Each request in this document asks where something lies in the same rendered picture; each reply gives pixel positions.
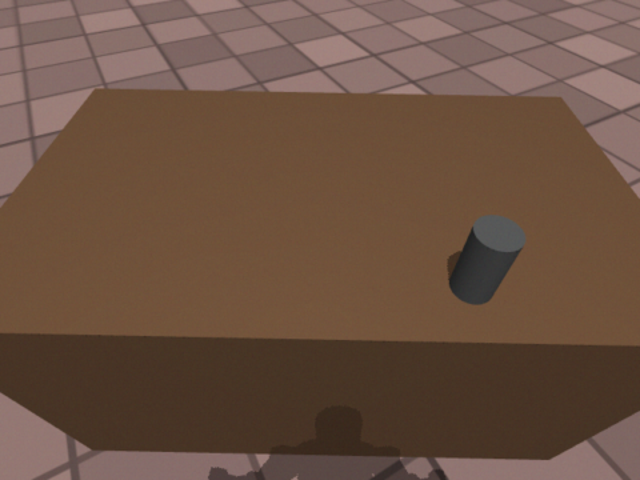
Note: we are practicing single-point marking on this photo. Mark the can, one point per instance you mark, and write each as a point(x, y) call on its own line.
point(490, 250)

